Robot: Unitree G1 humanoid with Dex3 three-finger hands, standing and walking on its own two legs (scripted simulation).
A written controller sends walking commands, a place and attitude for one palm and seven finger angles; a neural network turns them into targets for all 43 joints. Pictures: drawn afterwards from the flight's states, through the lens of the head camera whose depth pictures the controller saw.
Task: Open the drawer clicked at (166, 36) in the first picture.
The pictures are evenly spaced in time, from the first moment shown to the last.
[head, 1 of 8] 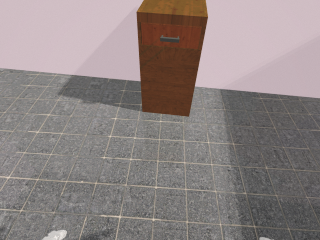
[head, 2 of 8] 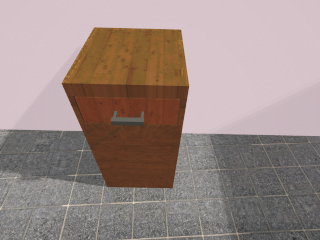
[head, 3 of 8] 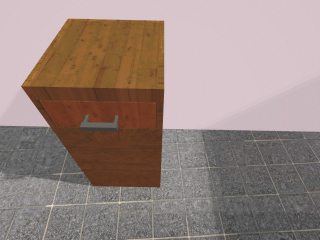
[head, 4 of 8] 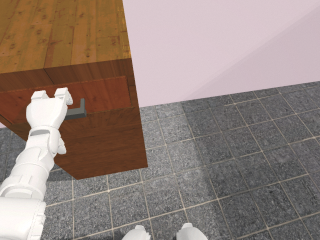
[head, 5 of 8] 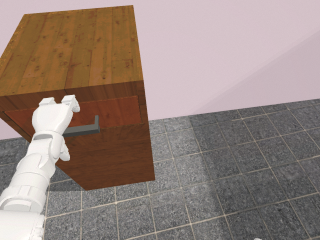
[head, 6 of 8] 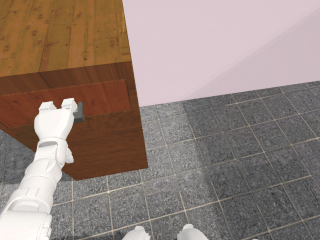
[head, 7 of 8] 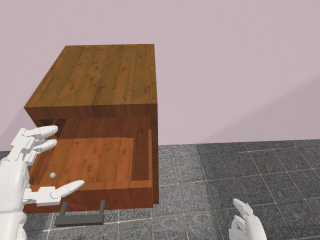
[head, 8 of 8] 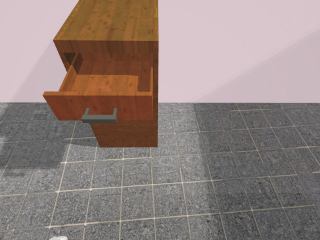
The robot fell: no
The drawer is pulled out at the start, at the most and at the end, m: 0.00 0.29 0.26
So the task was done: yes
